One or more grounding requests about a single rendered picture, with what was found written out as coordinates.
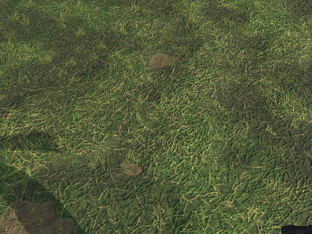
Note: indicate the right robot hand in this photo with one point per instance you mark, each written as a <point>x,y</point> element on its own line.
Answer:
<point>296,229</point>

